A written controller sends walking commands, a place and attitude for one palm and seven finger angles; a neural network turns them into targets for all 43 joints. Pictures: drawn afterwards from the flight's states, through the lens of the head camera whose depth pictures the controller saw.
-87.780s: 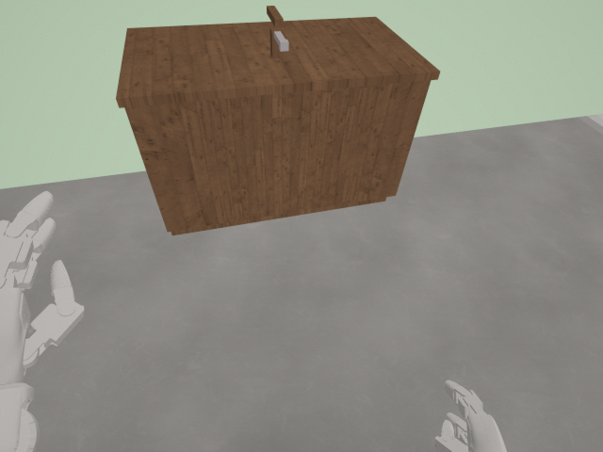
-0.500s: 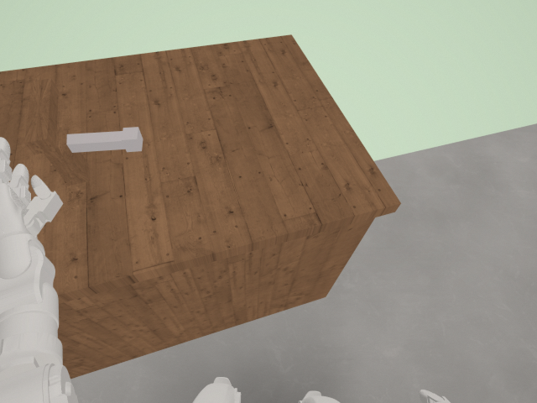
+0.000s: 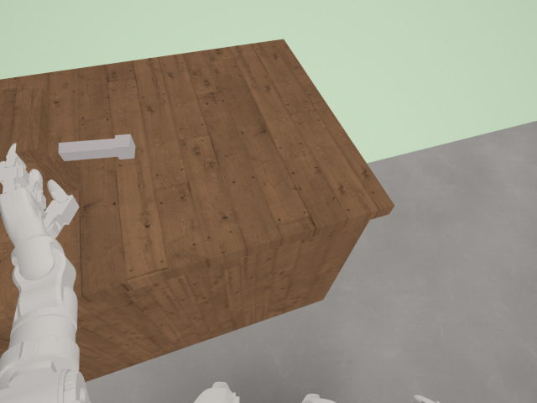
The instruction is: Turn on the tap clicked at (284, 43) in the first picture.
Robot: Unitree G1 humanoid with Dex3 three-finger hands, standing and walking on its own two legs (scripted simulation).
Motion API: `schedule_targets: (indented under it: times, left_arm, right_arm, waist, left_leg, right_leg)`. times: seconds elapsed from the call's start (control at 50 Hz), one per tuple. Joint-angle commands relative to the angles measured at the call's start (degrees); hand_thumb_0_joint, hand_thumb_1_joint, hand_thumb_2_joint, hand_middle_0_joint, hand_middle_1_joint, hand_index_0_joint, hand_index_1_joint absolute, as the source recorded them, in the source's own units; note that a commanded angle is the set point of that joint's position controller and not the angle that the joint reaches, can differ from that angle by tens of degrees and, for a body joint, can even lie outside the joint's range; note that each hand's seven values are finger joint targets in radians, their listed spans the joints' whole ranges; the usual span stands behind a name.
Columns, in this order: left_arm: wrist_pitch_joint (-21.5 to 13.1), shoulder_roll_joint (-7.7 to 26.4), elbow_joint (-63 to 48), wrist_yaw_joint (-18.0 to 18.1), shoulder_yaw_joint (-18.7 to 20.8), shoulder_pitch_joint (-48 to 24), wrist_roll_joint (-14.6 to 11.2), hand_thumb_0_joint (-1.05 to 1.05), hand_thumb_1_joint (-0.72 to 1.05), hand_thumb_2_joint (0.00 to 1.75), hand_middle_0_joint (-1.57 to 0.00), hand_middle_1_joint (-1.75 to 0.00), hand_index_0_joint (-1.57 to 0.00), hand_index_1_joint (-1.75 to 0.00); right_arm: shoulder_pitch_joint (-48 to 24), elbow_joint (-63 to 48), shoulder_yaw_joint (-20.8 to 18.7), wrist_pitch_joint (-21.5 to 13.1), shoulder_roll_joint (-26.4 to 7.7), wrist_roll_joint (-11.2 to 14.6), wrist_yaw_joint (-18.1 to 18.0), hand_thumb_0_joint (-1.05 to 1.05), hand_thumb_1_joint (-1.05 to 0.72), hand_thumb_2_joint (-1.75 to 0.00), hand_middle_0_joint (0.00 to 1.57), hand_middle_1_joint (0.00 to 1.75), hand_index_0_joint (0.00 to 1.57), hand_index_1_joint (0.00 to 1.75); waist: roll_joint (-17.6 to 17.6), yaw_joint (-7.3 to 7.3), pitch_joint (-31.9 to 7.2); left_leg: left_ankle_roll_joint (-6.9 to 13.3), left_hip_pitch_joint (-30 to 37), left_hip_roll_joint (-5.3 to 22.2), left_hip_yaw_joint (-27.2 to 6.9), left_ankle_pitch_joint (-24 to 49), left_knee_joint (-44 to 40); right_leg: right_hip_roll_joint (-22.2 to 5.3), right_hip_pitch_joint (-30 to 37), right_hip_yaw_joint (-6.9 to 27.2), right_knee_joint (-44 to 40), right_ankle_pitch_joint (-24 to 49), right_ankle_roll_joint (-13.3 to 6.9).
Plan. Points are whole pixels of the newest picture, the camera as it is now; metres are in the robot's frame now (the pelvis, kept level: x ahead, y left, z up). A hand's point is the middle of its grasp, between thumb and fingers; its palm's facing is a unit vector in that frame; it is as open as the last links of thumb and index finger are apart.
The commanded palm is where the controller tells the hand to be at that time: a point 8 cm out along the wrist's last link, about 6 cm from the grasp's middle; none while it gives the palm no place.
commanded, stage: push the lever round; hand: left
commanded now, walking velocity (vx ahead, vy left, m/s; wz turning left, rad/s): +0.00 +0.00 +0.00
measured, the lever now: (124, 146) +0.50 +0.25 +0.06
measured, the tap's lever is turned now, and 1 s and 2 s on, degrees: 80 80 80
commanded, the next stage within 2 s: none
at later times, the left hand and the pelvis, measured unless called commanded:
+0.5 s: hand (82, 195) +0.40 +0.29 +0.06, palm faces +0.63 -0.78 -0.06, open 7.9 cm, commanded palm +0.36 +0.30 +0.06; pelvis +0.00 +0.00 +0.00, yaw +1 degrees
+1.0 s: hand (92, 188) +0.41 +0.28 +0.06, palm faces +0.74 -0.67 -0.06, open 8.2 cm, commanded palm +0.37 +0.27 +0.06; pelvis +0.00 +0.00 +0.00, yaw +2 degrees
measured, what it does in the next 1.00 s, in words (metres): stands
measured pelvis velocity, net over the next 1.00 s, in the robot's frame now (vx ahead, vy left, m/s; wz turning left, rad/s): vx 0.00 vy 0.00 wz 0.03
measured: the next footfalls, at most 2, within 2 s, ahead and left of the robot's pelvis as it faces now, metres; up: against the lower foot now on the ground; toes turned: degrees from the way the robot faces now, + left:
none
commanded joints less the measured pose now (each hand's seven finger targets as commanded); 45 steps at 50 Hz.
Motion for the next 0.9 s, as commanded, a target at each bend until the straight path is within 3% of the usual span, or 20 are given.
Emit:
schedule_targets:
  times: [0.0, 0.06, 0.16, 0.22, 0.28, 0.3, 0.32, 0.38, 0.4, 0.42, 0.48, 0.52, 0.56, 0.66, 0.7, 0.74, 0.78, 0.8, 0.82, 0.88]
  left_arm:
    - [-5.46, 18.41, -13.57, 1.34, 4.0, -19.67, 1.01, 0.0, 0.9, 0.9, -0.15, -0.15, -0.15, -0.15]
    - [-5.31, 15.54, -13.72, 1.84, 1.27, -20.75, 1.27, 0.0, 0.9, 0.9, -0.15, -0.15, -0.15, -0.15]
    - [-4.09, 15.6, -11.98, 3.68, 2.62, -19.3, 1.03, 0.0, 0.9, 0.9, -0.15, -0.15, -0.15, -0.15]
    - [-4.34, 12.74, -13.81, 4.87, 0.66, -19.42, 1.4, 0.0, 0.9, 0.9, -0.15, -0.15, -0.15, -0.15]
    - [-3.83, 12.41, -11.58, 6.06, 0.91, -18.06, 1.55, 0.0, 0.9, 0.9, -0.15, -0.15, -0.15, -0.15]
    - [-3.87, 13.9, -11.34, 6.67, 2.05, -19.23, 2.13, 0.0, 0.9, 0.9, -0.15, -0.15, -0.15, -0.15]
    - [-3.86, 11.03, -11.62, 6.84, -0.51, -20.24, 2.19, 0.0, 0.9, 0.9, -0.15, -0.15, -0.15, -0.15]
    - [-4.13, 11.13, -11.33, 8.17, -0.61, -22.72, 2.6, 0.0, 0.9, 0.9, -0.15, -0.15, -0.15, -0.15]
    - [-4.36, 12.22, -11.75, 9.11, 0.68, -22.76, 3.19, 0.0, 0.9, 0.9, -0.15, -0.15, -0.15, -0.15]
    - [-4.46, 9.75, -12.39, 9.65, -1.77, -24.13, 3.48, 0.0, 0.9, 0.9, -0.15, -0.15, -0.15, -0.15]
    - [-4.41, 8.82, -11.07, 11.33, -2.27, -24.74, 4.22, 0.0, 0.9, 0.9, -0.15, -0.15, -0.15, -0.15]
    - [-4.37, 8.41, -11.4, 12.38, -2.81, -25.62, 5.05, 0.0, 0.9, 0.9, -0.15, -0.15, -0.15, -0.15]
    - [-4.19, 8.06, -10.14, 13.25, -3.05, -26.4, 5.66, 0.0, 0.9, 0.9, -0.15, -0.15, -0.15, -0.15]
    - [-4.02, 4.49, -10.38, 15.54, -5.58, -29.14, 6.52, 0.0, 0.9, 0.9, -0.15, -0.15, -0.15, -0.15]
    - [-3.86, 6.31, -9.41, 16.63, -3.64, -28.23, 7.35, 0.0, 0.9, 0.9, -0.15, -0.15, -0.15, -0.15]
    - [-3.92, 2.25, -10.05, 17.5, -7.28, -30.95, 7.87, 0.0, 0.9, 0.9, -0.15, -0.15, -0.15, -0.15]
    - [-3.77, 1.48, -8.83, 18.4, -7.53, -30.69, 8.13, 0.0, 0.9, 0.9, -0.15, -0.15, -0.15, -0.15]
    - [-3.93, 4.15, -8.93, 19.22, -4.96, -30.92, 8.68, 0.0, 0.9, 0.9, -0.15, -0.15, -0.15, -0.15]
    - [-4.14, 1.33, -9.53, 19.59, -7.52, -32.37, 8.8, 0.0, 0.9, 0.9, -0.15, -0.15, -0.15, -0.15]
    - [-4.19, 0.64, -8.42, 20.93, -7.68, -32.26, 9.26, 0.0, 0.9, 0.9, -0.15, -0.15, -0.15, -0.15]
  right_arm:
    - [2.89, -4.9, -3.17, -1.52, -9.59, -0.27, -0.71, 0.0, -0.9, -0.9, 0.2, 0.3, 0.2, 0.3]
    - [2.85, -5.06, -3.2, -1.51, -9.31, -0.42, -0.37, 0.0, -0.9, -0.9, 0.2, 0.3, 0.2, 0.3]
    - [3.0, -5.28, -3.2, -1.21, -9.39, -0.45, -0.29, 0.0, -0.9, -0.9, 0.2, 0.3, 0.2, 0.3]
    - [2.84, -5.18, -3.33, -1.19, -9.01, -0.54, 0.04, 0.0, -0.9, -0.9, 0.2, 0.3, 0.2, 0.3]
    - [2.68, -5.03, -3.3, -1.07, -9.1, -0.61, 0.2, 0.0, -0.9, -0.9, 0.2, 0.3, 0.2, 0.3]
    - [2.62, -4.51, -3.25, -0.84, -9.17, -0.53, 0.07, 0.0, -0.9, -0.9, 0.2, 0.3, 0.2, 0.3]
    - [2.39, -4.89, -3.11, -0.93, -8.85, -0.58, 0.22, 0.0, -0.9, -0.9, 0.2, 0.3, 0.2, 0.3]
    - [1.93, -4.73, -3.12, -1.05, -8.91, -0.7, 0.07, 0.0, -0.9, -0.9, 0.2, 0.3, 0.2, 0.3]
    - [1.94, -4.32, -3.2, -0.95, -8.89, -0.79, 0.0, 0.0, -0.9, -0.9, 0.2, 0.3, 0.2, 0.3]
    - [1.97, -4.65, -3.08, -1.05, -8.66, -0.92, 0.15, 0.0, -0.9, -0.9, 0.2, 0.3, 0.2, 0.3]
    - [2.25, -4.03, -3.31, -1.21, -8.73, -1.3, 0.43, 0.0, -0.9, -0.9, 0.2, 0.3, 0.2, 0.3]
    - [2.27, -3.94, -3.31, -1.05, -8.62, -1.34, 0.53, 0.0, -0.9, -0.9, 0.2, 0.3, 0.2, 0.3]
    - [2.5, -3.55, -3.48, -1.11, -8.64, -1.46, 0.6, 0.0, -0.9, -0.9, 0.2, 0.3, 0.2, 0.3]
    - [2.42, -3.18, -3.62, -1.18, -8.44, -1.78, 0.95, 0.0, -0.9, -0.9, 0.2, 0.3, 0.2, 0.3]
    - [2.73, -2.61, -3.76, -1.03, -8.54, -1.9, 0.99, 0.0, -0.9, -0.9, 0.2, 0.3, 0.2, 0.3]
    - [2.54, -2.8, -3.74, -1.1, -8.07, -1.96, 1.3, 0.0, -0.9, -0.9, 0.2, 0.3, 0.2, 0.3]
    - [2.54, -2.61, -3.87, -1.19, -8.09, -2.08, 1.52, 0.0, -0.9, -0.9, 0.2, 0.3, 0.2, 0.3]
    - [2.78, -2.11, -3.99, -1.0, -8.38, -2.21, 1.4, 0.0, -0.9, -0.9, 0.2, 0.3, 0.2, 0.3]
    - [2.53, -2.43, -3.91, -1.01, -7.99, -2.25, 1.6, 0.0, -0.9, -0.9, 0.2, 0.3, 0.2, 0.3]
    - [2.61, -2.15, -4.14, -1.09, -7.94, -2.46, 1.84, 0.0, -0.9, -0.9, 0.2, 0.3, 0.2, 0.3]
  waist:
    - [7.03, 0.39, -19.58]
    - [7.25, -0.43, -19.99]
    - [3.43, -0.17, -19.4]
    - [6.23, -0.18, -20.32]
    - [3.18, -0.49, -18.05]
    - [3.93, -0.72, -16.88]
    - [3.76, -1.07, -16.67]
    - [3.89, -1.39, -16.09]
    - [5.71, -0.85, -16.73]
    - [5.62, -1.49, -17.47]
    - [3.89, -1.93, -18.57]
    - [5.63, -1.93, -19.61]
    - [3.69, -2.08, -19.37]
    - [5.12, -2.85, -19.58]
    - [5.05, -2.14, -19.54]
    - [5.66, -3.2, -19.39]
    - [5.06, -3.16, -18.92]
    - [5.88, -2.62, -19.33]
    - [5.79, -3.31, -19.35]
    - [4.07, -3.32, -20.0]
  left_leg:
    - [-0.03, 15.04, 0.5, -2.25, 17.38, -5.55]
    - [-0.29, 16.27, 0.66, -2.38, 18.34, -5.4]
    - [0.39, 13.31, 0.33, -1.78, 17.33, -5.32]
    - [0.1, 15.59, 0.42, -1.71, 19.41, -5.15]
    - [0.44, 13.07, 0.26, -1.55, 17.12, -5.15]
    - [0.44, 12.88, 0.45, -1.75, 16.82, -5.31]
    - [0.44, 12.55, 0.22, -1.78, 15.59, -5.57]
    - [0.46, 12.35, 0.2, -1.93, 13.22, -5.83]
    - [0.27, 13.33, 0.31, -2.3, 13.86, -5.95]
    - [0.23, 14.05, 0.2, -2.4, 14.18, -5.87]
    - [0.06, 14.69, 0.39, -2.67, 14.7, -5.5]
    - [-0.13, 15.26, 0.36, -2.72, 15.17, -5.38]
    - [-0.15, 14.98, 0.47, -2.99, 14.47, -5.44]
    - [-0.44, 16.77, 0.44, -3.26, 15.77, -5.42]
    - [-0.43, 16.39, 0.53, -3.3, 16.42, -5.31]
    - [-0.7, 17.57, 0.52, -3.53, 16.69, -5.45]
    - [-0.77, 17.09, 0.48, -3.7, 15.96, -5.48]
    - [-0.96, 17.29, 0.62, -4.12, 16.38, -5.51]
    - [-0.97, 17.82, 0.51, -4.03, 16.39, -5.5]
    - [-0.81, 17.2, 0.43, -3.63, 16.43, -5.18]
  right_leg:
    - [-0.33, 6.51, 3.46, -5.17, 17.38, 0.43]
    - [-0.21, 5.6, 3.18, -5.25, 17.5, 0.45]
    - [-0.29, 8.16, 3.52, -5.86, 19.19, 0.76]
    - [-0.33, 7.58, 3.33, -5.58, 20.06, 0.66]
    - [-0.31, 7.66, 3.43, -6.18, 19.43, 0.8]
    - [-0.43, 7.25, 3.47, -6.24, 19.15, 0.71]
    - [-0.47, 6.88, 3.4, -6.18, 18.23, 0.82]
    - [-0.54, 5.98, 3.51, -6.81, 16.12, 0.67]
    - [-0.55, 5.63, 3.41, -6.45, 15.79, 0.49]
    - [-0.5, 5.26, 3.21, -6.13, 15.8, 0.56]
    - [-0.36, 4.62, 2.92, -6.14, 15.93, 0.59]
    - [-0.49, 4.28, 2.97, -5.71, 15.65, 0.56]
    - [-0.36, 4.0, 2.8, -6.01, 15.05, 0.52]
    - [-0.21, 2.86, 2.46, -6.23, 15.19, 0.41]
    - [-0.26, 3.26, 2.51, -6.05, 15.62, 0.31]
    - [-0.23, 1.99, 2.11, -6.01, 15.17, 0.3]
    - [-0.08, 1.77, 2.06, -6.27, 14.46, 0.23]
    - [-0.17, 1.78, 2.06, -5.91, 14.26, 0.09]
    - [-0.11, 1.42, 1.93, -5.93, 14.22, 0.18]
    - [-0.09, 2.19, 1.98, -6.12, 14.93, 0.2]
